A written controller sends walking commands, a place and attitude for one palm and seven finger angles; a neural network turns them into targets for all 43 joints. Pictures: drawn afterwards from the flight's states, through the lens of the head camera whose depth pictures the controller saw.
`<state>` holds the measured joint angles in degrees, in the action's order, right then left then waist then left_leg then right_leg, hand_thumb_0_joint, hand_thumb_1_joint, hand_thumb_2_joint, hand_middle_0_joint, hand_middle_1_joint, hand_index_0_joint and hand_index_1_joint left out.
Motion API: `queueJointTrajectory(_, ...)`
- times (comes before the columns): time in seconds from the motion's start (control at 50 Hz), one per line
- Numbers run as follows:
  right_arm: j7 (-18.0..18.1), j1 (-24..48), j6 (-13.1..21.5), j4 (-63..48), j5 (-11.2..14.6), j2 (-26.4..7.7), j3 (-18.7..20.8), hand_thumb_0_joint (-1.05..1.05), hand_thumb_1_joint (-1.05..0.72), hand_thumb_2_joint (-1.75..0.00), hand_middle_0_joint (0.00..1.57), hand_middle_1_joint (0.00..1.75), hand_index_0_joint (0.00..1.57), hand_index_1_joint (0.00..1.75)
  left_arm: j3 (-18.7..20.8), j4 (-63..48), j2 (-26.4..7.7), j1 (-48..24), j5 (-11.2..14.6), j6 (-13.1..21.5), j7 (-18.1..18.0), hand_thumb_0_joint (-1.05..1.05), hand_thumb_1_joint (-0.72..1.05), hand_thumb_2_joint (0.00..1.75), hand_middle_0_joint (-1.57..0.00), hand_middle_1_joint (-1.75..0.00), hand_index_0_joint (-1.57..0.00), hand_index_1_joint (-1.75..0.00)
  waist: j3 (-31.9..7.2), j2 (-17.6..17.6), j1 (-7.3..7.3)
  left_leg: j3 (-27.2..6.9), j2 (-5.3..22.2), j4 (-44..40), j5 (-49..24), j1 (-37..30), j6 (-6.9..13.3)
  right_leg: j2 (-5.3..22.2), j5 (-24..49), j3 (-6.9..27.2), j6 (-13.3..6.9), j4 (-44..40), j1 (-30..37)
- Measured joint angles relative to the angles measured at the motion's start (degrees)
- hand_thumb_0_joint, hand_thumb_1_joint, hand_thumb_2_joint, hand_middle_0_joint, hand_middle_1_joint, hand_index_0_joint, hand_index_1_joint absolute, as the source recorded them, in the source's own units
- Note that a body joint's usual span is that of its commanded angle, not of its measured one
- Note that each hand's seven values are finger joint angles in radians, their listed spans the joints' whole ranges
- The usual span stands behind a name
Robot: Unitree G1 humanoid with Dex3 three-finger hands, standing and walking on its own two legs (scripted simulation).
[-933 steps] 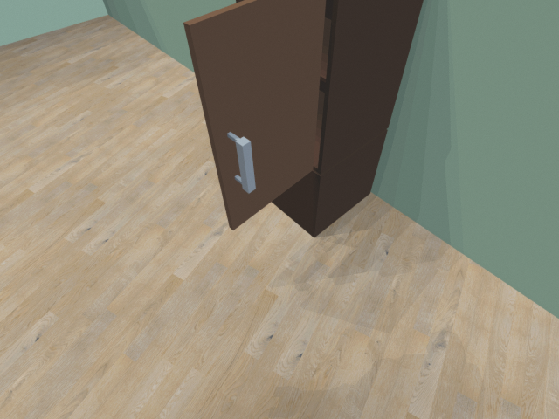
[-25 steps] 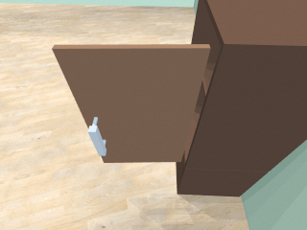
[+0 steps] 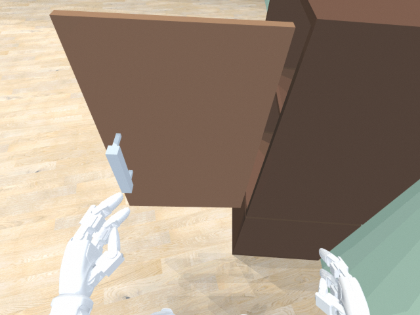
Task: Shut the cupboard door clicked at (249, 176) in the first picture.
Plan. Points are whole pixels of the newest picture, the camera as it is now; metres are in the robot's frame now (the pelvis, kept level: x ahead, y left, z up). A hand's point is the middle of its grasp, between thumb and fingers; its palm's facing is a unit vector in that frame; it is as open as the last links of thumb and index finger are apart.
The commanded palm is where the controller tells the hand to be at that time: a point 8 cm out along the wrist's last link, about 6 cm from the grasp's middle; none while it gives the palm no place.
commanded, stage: raise the hand and make a fist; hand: left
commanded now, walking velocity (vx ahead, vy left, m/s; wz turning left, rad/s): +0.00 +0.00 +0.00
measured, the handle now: (122, 164) +0.45 +0.23 -0.03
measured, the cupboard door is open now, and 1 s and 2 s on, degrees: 93 93 93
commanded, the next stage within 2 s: bring the fist close to the handle in 1.60 s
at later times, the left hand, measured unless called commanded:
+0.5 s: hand (115, 282) +0.19 +0.18 -0.03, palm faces +0.06 -1.00 +0.01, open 4.2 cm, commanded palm +0.15 +0.24 -0.02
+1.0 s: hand (85, 284) +0.18 +0.22 -0.01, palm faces +0.09 -1.00 -0.03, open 3.1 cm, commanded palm +0.16 +0.27 -0.02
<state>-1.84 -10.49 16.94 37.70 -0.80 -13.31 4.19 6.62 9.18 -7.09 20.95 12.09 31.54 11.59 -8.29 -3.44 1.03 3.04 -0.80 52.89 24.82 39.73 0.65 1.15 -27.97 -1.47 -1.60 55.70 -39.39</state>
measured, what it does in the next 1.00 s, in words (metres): lowers itself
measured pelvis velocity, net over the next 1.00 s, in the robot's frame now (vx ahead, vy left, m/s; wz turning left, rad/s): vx -0.03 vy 0.03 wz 0.02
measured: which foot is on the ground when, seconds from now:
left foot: down 0.00-1.00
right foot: down 0.00-1.00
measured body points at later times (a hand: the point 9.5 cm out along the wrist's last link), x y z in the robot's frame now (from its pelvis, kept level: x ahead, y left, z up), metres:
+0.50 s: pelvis -0.04 -0.01 -0.06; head +0.04 -0.02 +0.38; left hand +0.18 +0.23 -0.03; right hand +0.12 -0.24 -0.16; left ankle +0.01 +0.11 -0.68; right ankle -0.01 -0.10 -0.68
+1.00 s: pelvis -0.03 +0.03 -0.06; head +0.04 +0.04 +0.38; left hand +0.17 +0.27 -0.01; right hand +0.19 -0.18 -0.13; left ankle +0.01 +0.11 -0.68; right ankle -0.01 -0.10 -0.68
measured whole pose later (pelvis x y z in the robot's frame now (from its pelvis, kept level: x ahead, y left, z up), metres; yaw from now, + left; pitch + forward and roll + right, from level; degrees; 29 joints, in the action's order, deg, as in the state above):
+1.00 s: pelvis -0.03 +0.03 -0.06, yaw +1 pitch +18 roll -4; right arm 1.5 -10.0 9.7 26.6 0.2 -12.0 -1.2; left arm 7.6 -4.2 -12.1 23.9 14.5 25.2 11.2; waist -10.6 2.0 -1.9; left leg -1.2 0.0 75.3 31.1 62.7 2.6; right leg 0.6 -32.3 -5.7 -0.4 71.9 -57.9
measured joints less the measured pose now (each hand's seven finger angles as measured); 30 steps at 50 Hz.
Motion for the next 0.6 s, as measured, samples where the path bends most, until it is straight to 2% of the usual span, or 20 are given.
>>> queueJointTrajectory(0.04, -0.32, 1.61, -0.73, -3.29, -0.01, -0.41, 0.51, 0.01, -0.91, -0.90, 0.20, 0.30, 0.20, 0.30, 0.60, 1.12, -0.09, 2.25, 0.19, 3.33, 3.82, 0.00, 0.91, 0.90, -0.35, -0.48, -0.36, -0.48, -0.18, -1.47, -1.04, -0.61, 0.54, 5.88, 1.93, 5.61, -0.41, -0.37, -2.05, -0.67, -0.81, 5.63, -5.32)
queueJointTrajectory(0.06, -0.29, 2.33, -1.09, -4.88, 0.01, -0.96, 0.73, 0.01, -0.91, -0.90, 0.20, 0.30, 0.20, 0.30, 0.91, 1.48, -0.45, 3.50, -0.03, 3.49, 4.68, 0.00, 0.91, 0.90, -0.37, -0.50, -0.38, -0.50, -0.05, -1.57, -1.70, -1.24, 0.78, 8.46, 1.40, 8.15, -0.68, -0.60, -2.56, -1.29, -1.71, 8.20, -7.63)
queueJointTrajectory(0.12, 0.29, 4.41, -1.81, -7.97, 0.12, -2.31, 1.04, 0.01, -0.90, -0.90, 0.20, 0.30, 0.20, 0.30, 2.25, 1.51, -2.55, 6.86, 0.00, 2.08, 4.38, 0.01, 0.90, 0.90, -0.43, -0.55, -0.44, -0.55, 0.00, -0.67, -3.50, -3.22, 1.19, 16.48, 4.93, 15.29, -1.43, -0.83, -5.31, -3.27, -2.13, 14.84, -13.60)
queueJointTrajectory(0.2, 2.20, 6.26, -1.35, -8.52, 0.23, -2.06, -0.24, 0.01, -0.90, -0.90, 0.20, 0.30, 0.20, 0.30, 4.38, -5.30, -4.52, 8.39, 3.20, 3.20, 2.51, 0.02, 0.90, 0.90, -0.50, -0.63, -0.51, -0.63, 0.03, 1.79, -5.56, -6.01, 1.70, 23.48, 6.78, 21.83, -2.29, -1.32, -6.86, -6.05, -3.10, 20.11, -18.58)
queueJointTrajectory(0.24, 3.13, 6.47, -0.95, -7.70, 0.42, -1.27, -1.64, 0.01, -0.90, -0.90, 0.20, 0.30, 0.20, 0.30, 4.40, -9.62, -4.93, 6.69, 5.14, 4.84, 3.45, 0.02, 0.90, 0.90, -0.54, -0.67, -0.54, -0.67, 0.15, 3.13, -6.13, -7.11, 1.87, 25.49, 7.12, 23.61, -2.47, -1.55, -7.10, -7.13, -3.41, 21.42, -19.77)
queueJointTrajectory(0.28, 3.98, 6.08, -1.05, -6.94, 0.78, -0.27, -3.34, 0.01, -0.90, -0.90, 0.20, 0.30, 0.20, 0.30, 3.47, -12.35, -5.23, 3.41, 6.35, 4.81, 5.82, 0.02, 0.90, 0.90, -0.57, -0.71, -0.57, -0.71, 0.17, 4.50, -6.07, -7.81, 1.98, 26.63, 7.18, 24.75, -2.29, -1.71, -7.04, -7.81, -3.47, 22.03, -20.50)
queueJointTrajectory(0.32, 4.63, 5.06, -1.84, -6.39, 1.50, 1.05, -4.83, 0.01, -0.90, -0.90, 0.20, 0.30, 0.20, 0.30, 2.27, -12.50, -5.76, -0.42, 6.52, 1.67, 8.64, 0.02, 0.90, 0.90, -0.60, -0.75, -0.61, -0.75, 0.08, 5.40, -5.44, -7.79, 2.13, 26.74, 6.96, 25.24, -2.11, -1.85, -6.69, -7.78, -3.31, 22.02, -21.03)
queueJointTrajectory(0.38, 5.12, 2.17, -4.13, -6.56, 2.62, 2.67, -6.09, 0.01, -0.90, -0.90, 0.20, 0.30, 0.21, 0.30, 0.87, -9.57, -6.66, -4.47, 5.81, -8.72, 11.00, 0.01, 0.90, 0.90, -0.66, -0.81, -0.67, -0.81, 0.09, 6.13, -3.68, -6.86, 2.29, 25.09, 6.19, 24.49, -2.00, -1.93, -5.79, -6.84, -2.96, 20.78, -20.82)
queueJointTrajectory(0.42, 5.18, -0.21, -5.68, -6.94, 2.97, 3.21, -6.12, 0.01, -0.90, -0.90, 0.20, 0.30, 0.21, 0.30, 1.05, -7.82, -6.64, -4.66, 5.61, -15.53, 9.93, 0.01, 0.90, 0.90, -0.70, -0.85, -0.70, -0.85, 0.08, 6.15, -2.21, -5.80, 2.28, 23.20, 5.60, 23.18, -1.98, -1.86, -5.17, -5.78, -2.49, 19.42, -20.08)
queueJointTrajectory(0.46, 5.18, -2.50, -6.62, -6.86, 2.92, 3.30, -5.43, 0.01, -0.90, -0.90, 0.20, 0.30, 0.21, 0.30, 2.30, -7.38, -5.84, -2.96, 5.64, -18.65, 6.67, 0.01, 0.90, 0.90, -0.73, -0.89, -0.74, -0.89, -0.10, 5.81, -1.17, -4.68, 2.39, 21.35, 5.22, 21.72, -1.74, -1.94, -4.60, -4.65, -2.03, 17.97, -19.19)
queueJointTrajectory(0.48, 5.18, -3.61, -6.82, -6.68, 2.80, 3.18, -4.85, 0.01, -0.90, -0.90, 0.20, 0.30, 0.21, 0.30, 3.13, -7.66, -5.31, -1.72, 5.60, -18.60, 4.61, 0.01, 0.90, 0.90, -0.75, -0.91, -0.76, -0.91, -0.26, 5.57, -0.95, -4.22, 2.48, 20.62, 5.15, 21.11, -1.57, -2.03, -4.38, -4.19, -1.88, 17.32, -18.78)
queueJointTrajectory(0.52, 5.03, -5.47, -6.64, -5.95, 2.41, 2.62, -3.51, 0.01, -0.90, -0.90, 0.20, 0.30, 0.21, 0.30, 4.70, -8.83, -4.40, 0.94, 5.23, -15.76, 0.85, 0.02, 0.90, 0.90, -0.79, -0.95, -0.79, -0.95, -0.67, 5.15, -0.94, -3.64, 2.59, 19.71, 5.18, 20.34, -1.25, -2.15, -4.10, -3.60, -1.63, 16.36, -18.19)
queueJointTrajectory(0.56, 4.73, -6.68, -6.17, -5.12, 1.84, 1.55, -2.46, 0.01, -0.90, -0.90, 0.20, 0.30, 0.21, 0.30, 5.60, -10.24, -4.16, 3.17, 4.47, -10.85, -1.54, 0.02, 0.90, 0.90, -0.83, -0.99, -0.83, -0.99, -1.12, 4.98, -1.13, -3.53, 2.44, 19.63, 5.32, 20.43, -0.89, -2.03, -4.09, -3.49, -1.37, 16.03, -18.13)
queueJointTrajectory(0.6, 4.42, -6.95, -5.65, -4.43, 1.36, 0.19, -1.87, 0.01, -0.90, -0.90, 0.20, 0.30, 0.20, 0.30, 5.60, -11.11, -4.53, 4.36, 3.94, -5.74, -1.98, 0.02, 0.90, 0.90, -0.86, -1.03, -0.86, -1.03, -1.39, 5.06, -1.29, -3.71, 2.12, 20.38, 5.57, 21.31, -0.48, -1.71, -4.33, -3.68, -1.07, 16.46, -18.66)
